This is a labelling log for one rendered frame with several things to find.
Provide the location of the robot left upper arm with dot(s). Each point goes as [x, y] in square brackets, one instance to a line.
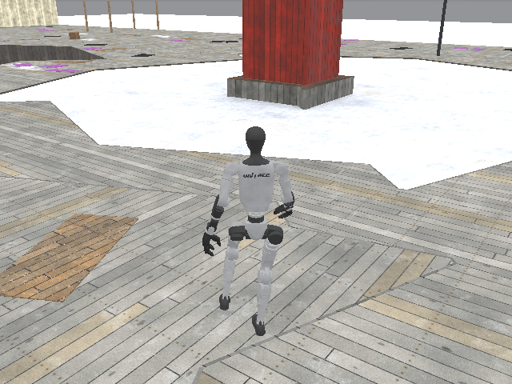
[230, 170]

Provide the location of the robot shin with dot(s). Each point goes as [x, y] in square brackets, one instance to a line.
[228, 273]
[263, 296]

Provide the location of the right robot hand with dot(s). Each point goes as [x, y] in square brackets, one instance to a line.
[281, 209]

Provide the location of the right robot shin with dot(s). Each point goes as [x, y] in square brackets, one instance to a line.
[263, 296]

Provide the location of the left robot hand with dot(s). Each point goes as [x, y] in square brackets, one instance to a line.
[206, 243]

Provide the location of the robot right upper arm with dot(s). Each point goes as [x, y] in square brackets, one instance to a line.
[284, 181]

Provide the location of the left robot forearm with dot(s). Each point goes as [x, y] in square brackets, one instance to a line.
[215, 217]

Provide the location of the left robot shin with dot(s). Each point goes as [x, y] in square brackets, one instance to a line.
[228, 273]

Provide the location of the right robot forearm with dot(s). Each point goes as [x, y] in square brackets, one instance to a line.
[288, 206]

